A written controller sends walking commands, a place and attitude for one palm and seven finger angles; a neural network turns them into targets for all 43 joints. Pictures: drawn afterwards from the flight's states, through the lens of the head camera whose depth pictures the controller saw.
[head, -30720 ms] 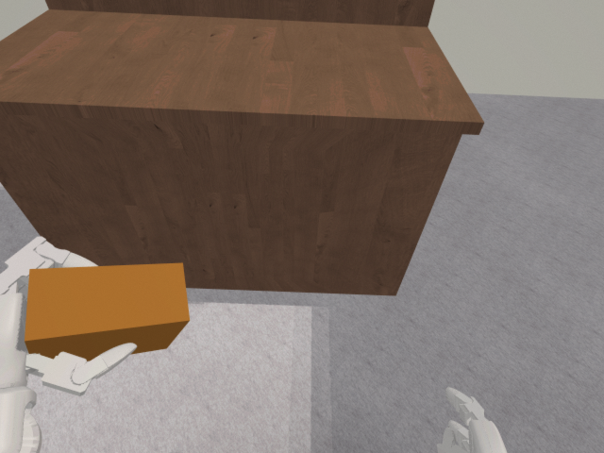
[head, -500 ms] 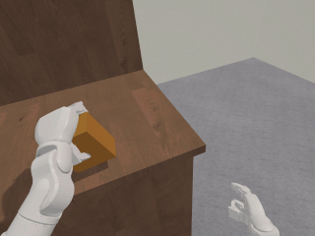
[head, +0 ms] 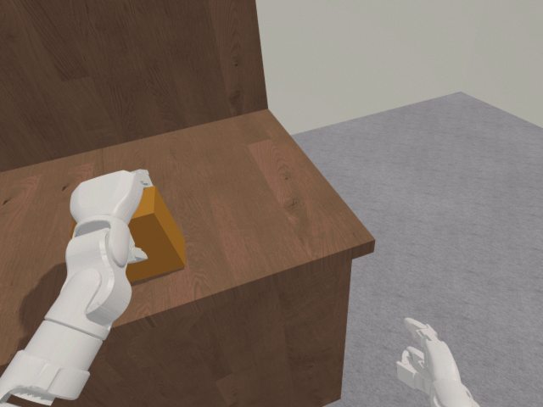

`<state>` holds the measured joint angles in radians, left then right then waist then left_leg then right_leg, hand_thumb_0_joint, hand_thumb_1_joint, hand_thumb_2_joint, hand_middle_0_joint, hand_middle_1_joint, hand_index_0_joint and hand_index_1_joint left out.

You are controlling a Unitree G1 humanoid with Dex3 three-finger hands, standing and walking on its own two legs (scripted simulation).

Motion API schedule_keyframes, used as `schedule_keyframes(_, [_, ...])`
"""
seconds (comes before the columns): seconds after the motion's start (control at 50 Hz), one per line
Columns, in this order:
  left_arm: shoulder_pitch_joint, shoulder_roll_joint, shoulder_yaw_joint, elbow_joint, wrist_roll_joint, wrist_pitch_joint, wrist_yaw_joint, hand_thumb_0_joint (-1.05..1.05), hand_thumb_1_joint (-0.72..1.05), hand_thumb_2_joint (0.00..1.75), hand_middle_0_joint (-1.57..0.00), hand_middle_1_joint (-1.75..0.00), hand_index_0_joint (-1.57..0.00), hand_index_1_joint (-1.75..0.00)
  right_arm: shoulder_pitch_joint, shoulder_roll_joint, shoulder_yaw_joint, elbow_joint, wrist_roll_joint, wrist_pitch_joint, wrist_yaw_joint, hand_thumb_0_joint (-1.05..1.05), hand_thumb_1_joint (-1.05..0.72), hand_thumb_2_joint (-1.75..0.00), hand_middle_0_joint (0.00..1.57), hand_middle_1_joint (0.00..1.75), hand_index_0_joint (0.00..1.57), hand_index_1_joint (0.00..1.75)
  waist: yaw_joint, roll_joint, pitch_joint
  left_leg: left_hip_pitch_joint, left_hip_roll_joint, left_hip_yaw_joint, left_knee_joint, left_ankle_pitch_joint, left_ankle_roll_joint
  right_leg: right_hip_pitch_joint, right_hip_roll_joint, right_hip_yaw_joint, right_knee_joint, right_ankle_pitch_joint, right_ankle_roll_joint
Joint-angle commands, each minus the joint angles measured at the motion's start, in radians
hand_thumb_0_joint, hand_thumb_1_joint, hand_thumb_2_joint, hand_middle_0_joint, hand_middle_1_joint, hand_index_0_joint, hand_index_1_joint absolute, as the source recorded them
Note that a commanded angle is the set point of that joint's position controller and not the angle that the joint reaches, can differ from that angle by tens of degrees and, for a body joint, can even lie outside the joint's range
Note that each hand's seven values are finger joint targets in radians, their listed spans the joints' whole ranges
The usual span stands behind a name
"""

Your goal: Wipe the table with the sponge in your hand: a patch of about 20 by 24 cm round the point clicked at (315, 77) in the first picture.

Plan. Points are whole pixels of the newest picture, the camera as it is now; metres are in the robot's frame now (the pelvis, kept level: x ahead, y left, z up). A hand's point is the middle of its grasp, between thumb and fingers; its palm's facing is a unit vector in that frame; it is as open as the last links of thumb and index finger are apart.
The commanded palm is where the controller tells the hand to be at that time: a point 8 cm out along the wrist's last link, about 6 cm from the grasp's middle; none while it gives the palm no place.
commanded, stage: wipe forward along the middle lane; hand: left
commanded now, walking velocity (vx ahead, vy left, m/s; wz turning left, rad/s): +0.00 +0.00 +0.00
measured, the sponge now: (140, 246) +0.31 +0.26 +0.11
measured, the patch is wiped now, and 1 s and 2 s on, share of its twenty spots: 1.00 1.00 1.00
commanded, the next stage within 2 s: slide back across to the first lane in 1.38 s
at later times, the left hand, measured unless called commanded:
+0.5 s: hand (137, 198) +0.36 +0.27 +0.17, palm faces +0.06 -0.02 -1.00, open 10.3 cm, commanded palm +0.34 +0.27 +0.20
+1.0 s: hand (136, 187) +0.39 +0.29 +0.16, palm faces +0.00 -0.01 -1.00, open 10.2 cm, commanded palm +0.37 +0.29 +0.19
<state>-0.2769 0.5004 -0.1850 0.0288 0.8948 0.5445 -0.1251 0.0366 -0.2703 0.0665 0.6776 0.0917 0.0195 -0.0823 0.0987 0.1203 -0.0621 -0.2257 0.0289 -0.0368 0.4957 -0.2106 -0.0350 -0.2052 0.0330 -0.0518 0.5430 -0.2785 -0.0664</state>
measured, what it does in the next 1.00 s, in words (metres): stands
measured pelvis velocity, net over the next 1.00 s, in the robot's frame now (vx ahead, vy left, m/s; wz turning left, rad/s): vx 0.02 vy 0.01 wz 0.01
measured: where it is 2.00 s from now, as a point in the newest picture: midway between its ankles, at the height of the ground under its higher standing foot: outside the picture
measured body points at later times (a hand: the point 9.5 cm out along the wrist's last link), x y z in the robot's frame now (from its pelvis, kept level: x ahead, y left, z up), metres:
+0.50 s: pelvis +0.02 +0.01 +0.00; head -0.01 -0.04 +0.45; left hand +0.35 +0.27 +0.22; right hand +0.24 -0.21 -0.09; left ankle +0.04 +0.16 -0.73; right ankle +0.01 -0.07 -0.73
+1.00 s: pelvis +0.02 +0.01 +0.00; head +0.00 -0.03 +0.45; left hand +0.39 +0.29 +0.22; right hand +0.20 -0.23 -0.11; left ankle +0.04 +0.16 -0.73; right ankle +0.01 -0.07 -0.73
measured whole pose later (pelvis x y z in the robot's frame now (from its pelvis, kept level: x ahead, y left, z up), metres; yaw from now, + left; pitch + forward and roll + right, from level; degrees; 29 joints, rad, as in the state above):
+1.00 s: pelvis +0.02 +0.01 +0.00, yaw +0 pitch +1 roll +0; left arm -0.57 0.52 -0.13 0.49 0.96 0.39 -0.14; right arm 0.14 -0.30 0.04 0.70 0.09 0.09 -0.06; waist 0.03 0.09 -0.08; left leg -0.27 0.03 -0.04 0.47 -0.21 -0.02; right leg -0.23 0.03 -0.06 0.48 -0.26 -0.05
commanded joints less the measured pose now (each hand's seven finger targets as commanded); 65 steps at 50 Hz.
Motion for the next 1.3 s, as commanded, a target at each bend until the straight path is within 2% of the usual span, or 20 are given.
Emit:
schedule_keyframes(0.0, [-0.371,0.144,0.079,-0.070,0.033,-0.028,0.030,0.00,0.10,1.30,-1.20,-1.60,-1.20,-1.60,-0.254,-0.079,-0.031,-0.183,-0.007,-0.075,0.002,0.00,-0.90,-0.90,0.20,0.30,0.20,0.30,-0.003,-0.132,-0.126,0.048,-0.066,0.021,-0.061,0.013,0.068,-0.016,-0.027,0.074,-0.168,-0.004,0.017])
schedule_keyframes(0.12, [-0.415,0.143,0.091,0.031,0.017,-0.035,0.038,0.00,0.10,1.30,-1.20,-1.60,-1.20,-1.60,-0.230,-0.086,-0.034,-0.160,-0.007,-0.071,0.007,0.00,-0.90,-0.90,0.20,0.30,0.20,0.30,-0.005,-0.176,-0.129,0.044,-0.066,0.023,-0.067,0.030,0.068,0.001,-0.028,0.058,-0.170,0.043,0.022])
schedule_keyframes(0.26, [-0.443,0.140,0.079,0.104,0.043,-0.032,0.030,0.00,0.10,1.30,-1.20,-1.60,-1.20,-1.60,-0.207,-0.096,-0.038,-0.155,-0.005,-0.056,0.013,0.00,-0.90,-0.90,0.20,0.30,0.20,0.30,-0.009,-0.118,-0.149,0.055,-0.067,0.021,-0.077,0.065,0.067,0.018,-0.024,0.047,-0.164,0.096,0.014])
schedule_keyframes(0.38, [-0.434,0.106,0.056,0.138,0.037,-0.050,0.013,0.00,0.10,1.30,-1.20,-1.60,-1.20,-1.60,-0.178,-0.100,-0.041,-0.159,-0.008,-0.040,0.017,0.00,-0.90,-0.90,0.20,0.30,0.20,0.30,-0.026,-0.182,-0.151,0.053,-0.068,0.030,-0.060,0.118,0.076,0.038,-0.025,0.032,-0.154,0.202,0.023])
schedule_keyframes(0.46, [-0.436,0.179,0.113,0.218,0.047,-0.050,0.007,0.00,0.10,1.30,-1.20,-1.60,-1.20,-1.60,-0.154,-0.112,-0.043,-0.143,-0.008,-0.024,0.016,0.00,-0.90,-0.90,0.20,0.30,0.20,0.30,-0.028,-0.179,-0.131,0.035,-0.064,0.029,-0.064,0.120,0.072,0.036,-0.025,0.043,-0.161,0.222,0.022])
schedule_keyframes(0.52, [-0.467,0.134,0.061,0.232,0.058,-0.059,-0.002,0.00,0.10,1.30,-1.20,-1.60,-1.20,-1.60,-0.139,-0.113,-0.046,-0.143,-0.005,-0.015,0.019,0.00,-0.90,-0.90,0.20,0.30,0.20,0.30,-0.043,-0.168,-0.132,0.037,-0.066,0.036,-0.055,0.134,0.075,0.032,-0.027,0.030,-0.156,0.244,0.023])
schedule_keyframes(0.56, [-0.435,0.180,0.111,0.245,0.063,-0.064,-0.002,0.00,0.10,1.30,-1.20,-1.60,-1.20,-1.60,-0.131,-0.117,-0.051,-0.146,-0.008,-0.011,0.022,0.00,-0.90,-0.90,0.20,0.30,0.20,0.30,-0.033,-0.152,-0.160,0.042,-0.065,0.033,-0.049,0.166,0.074,0.056,-0.025,0.038,-0.147,0.296,0.018])
schedule_keyframes(0.62, [-0.405,0.165,0.100,0.250,0.055,-0.075,-0.010,0.00,0.10,1.30,-1.20,-1.60,-1.20,-1.60,-0.120,-0.119,-0.053,-0.153,-0.010,0.001,0.026,0.00,-0.90,-0.90,0.20,0.30,0.20,0.30,-0.039,-0.191,-0.168,0.029,-0.067,0.043,-0.035,0.184,0.079,0.078,-0.029,0.035,-0.139,0.354,0.028])
schedule_keyframes(0.66, [-0.412,0.222,0.149,0.274,0.063,-0.081,-0.010,0.00,0.10,1.30,-1.20,-1.60,-1.20,-1.60,-0.113,-0.127,-0.053,-0.147,-0.009,0.008,0.024,0.00,-0.90,-0.90,0.20,0.30,0.20,0.30,-0.039,-0.171,-0.157,0.020,-0.063,0.037,-0.044,0.174,0.076,0.069,-0.026,0.046,-0.145,0.333,0.022])
schedule_keyframes(0.68, [-0.419,0.166,0.095,0.291,0.059,-0.083,-0.013,0.00,0.10,1.30,-1.20,-1.60,-1.20,-1.60,-0.104,-0.124,-0.052,-0.154,-0.009,0.010,0.023,0.00,-0.90,-0.90,0.20,0.30,0.20,0.30,-0.050,-0.188,-0.126,0.010,-0.066,0.042,-0.047,0.160,0.078,0.058,-0.025,0.031,-0.148,0.313,0.028])
schedule_keyframes(0.76, [-0.472,0.236,0.138,0.354,0.076,-0.098,-0.015,0.00,0.10,1.30,-1.20,-1.60,-1.20,-1.60,-0.091,-0.134,-0.054,-0.140,-0.006,0.015,0.017,0.00,-0.90,-0.90,0.20,0.30,0.20,0.30,-0.055,-0.165,-0.105,-0.002,-0.061,0.035,-0.058,0.119,0.076,0.021,-0.022,0.043,-0.167,0.239,0.023])
schedule_keyframes(0.78, [-0.480,0.206,0.107,0.383,0.083,-0.103,-0.013,0.00,0.10,1.30,-1.20,-1.60,-1.20,-1.60,-0.077,-0.135,-0.056,-0.139,-0.006,0.016,0.015,0.00,-0.90,-0.90,0.20,0.30,0.20,0.30,-0.063,-0.182,-0.098,-0.005,-0.063,0.041,-0.058,0.110,0.077,0.019,-0.020,0.034,-0.166,0.221,0.027])
schedule_keyframes(0.9, [-0.519,0.205,0.102,0.421,0.092,-0.140,-0.004,0.00,0.10,1.30,-1.20,-1.60,-1.20,-1.60,-0.042,-0.138,-0.064,-0.141,-0.004,0.020,0.017,0.00,-0.90,-0.90,0.20,0.30,0.20,0.30,-0.067,-0.163,-0.153,-0.003,-0.066,0.038,-0.051,0.110,0.080,0.030,-0.022,0.037,-0.165,0.226,0.023])
schedule_keyframes(0.96, [-0.541,0.253,0.145,0.455,0.089,-0.157,0.003,0.00,0.10,1.30,-1.20,-1.60,-1.20,-1.60,-0.039,-0.139,-0.062,-0.140,-0.005,0.021,0.012,0.00,-0.90,-0.90,0.20,0.30,0.20,0.30,-0.064,-0.151,-0.135,-0.023,-0.063,0.031,-0.063,0.082,0.078,0.015,-0.022,0.047,-0.178,0.183,0.021])
schedule_keyframes(1.0, [-0.592,0.210,0.097,0.486,0.092,-0.168,0.009,0.00,0.10,1.30,-1.20,-1.60,-1.20,-1.60,-0.020,-0.140,-0.065,-0.131,-0.001,0.020,0.011,0.00,-0.90,-0.90,0.20,0.30,0.20,0.30,-0.081,-0.160,-0.113,-0.024,-0.063,0.033,-0.064,0.053,0.079,-0.015,-0.019,0.034,-0.183,0.134,0.025])
schedule_keyframes(1.06, [-0.621,0.267,0.144,0.529,0.101,-0.185,0.019,0.00,0.10,1.30,-1.20,-1.60,-1.20,-1.60,-0.007,-0.143,-0.067,-0.122,-0.003,0.017,0.007,0.00,-0.90,-0.90,0.20,0.30,0.20,0.30,-0.074,-0.146,-0.124,-0.032,-0.063,0.027,-0.071,0.050,0.079,-0.015,-0.018,0.048,-0.190,0.125,0.019])
schedule_keyframes(1.12, [-0.673,0.233,0.101,0.579,0.106,-0.199,0.028,0.00,0.10,1.30,-1.20,-1.60,-1.20,-1.60,0.018,-0.144,-0.069,-0.109,0.000,0.015,0.006,0.00,-0.90,-0.90,0.20,0.30,0.20,0.30,-0.090,-0.165,-0.121,-0.036,-0.063,0.032,-0.067,0.028,0.081,-0.030,-0.019,0.042,-0.193,0.095,0.025])
schedule_keyframes(1.24, [-0.816,0.288,0.109,0.692,0.114,-0.235,0.030,0.00,0.10,1.30,-1.20,-1.60,-1.20,-1.60,0.063,-0.152,-0.069,-0.079,0.001,0.004,-0.003,0.00,-0.90,-0.90,0.20,0.30,0.20,0.30,-0.106,-0.171,-0.123,-0.059,-0.062,0.031,-0.072,-0.017,0.083,-0.046,-0.025,0.054,-0.205,0.039,0.030])
schedule_keyframes(1.26, [-0.834,0.339,0.153,0.707,0.118,-0.246,0.029,0.00,0.10,1.30,-1.20,-1.60,-1.20,-1.60,0.070,-0.153,-0.069,-0.075,0.000,0.002,-0.007,0.00,-0.90,-0.90,0.20,0.30,0.20,0.30,-0.099,-0.153,-0.139,-0.067,-0.060,0.022,-0.081,-0.010,0.081,-0.039,-0.023,0.056,-0.202,0.044,0.024])
schedule_keyframes(1.28, [-0.841,0.316,0.124,0.730,0.127,-0.254,0.030,0.00,0.10,1.30,-1.20,-1.60,-1.20,-1.60,0.085,-0.154,-0.072,-0.073,-0.001,0.002,-0.006,0.00,-0.90,-0.90,0.20,0.30,0.20,0.30,-0.106,-0.147,-0.149,-0.060,-0.063,0.029,-0.070,0.002,0.082,-0.034,-0.023,0.054,-0.194,0.059,0.026])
